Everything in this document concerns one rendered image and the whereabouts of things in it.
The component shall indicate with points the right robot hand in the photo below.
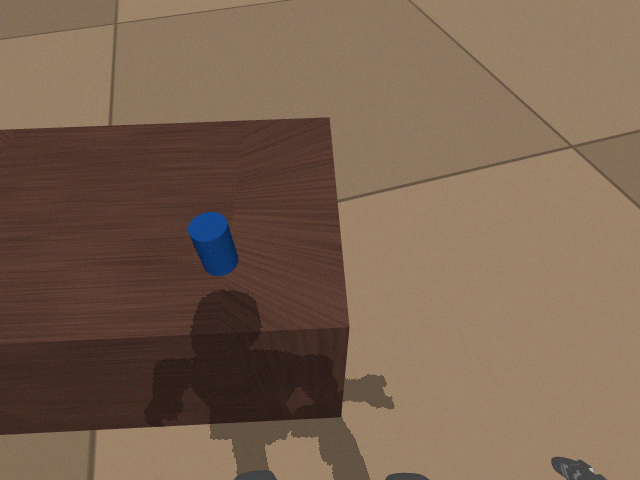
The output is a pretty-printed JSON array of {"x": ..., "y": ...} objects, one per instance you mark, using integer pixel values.
[{"x": 574, "y": 470}]

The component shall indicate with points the can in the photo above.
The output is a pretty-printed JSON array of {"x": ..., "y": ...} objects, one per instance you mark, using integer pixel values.
[{"x": 212, "y": 239}]

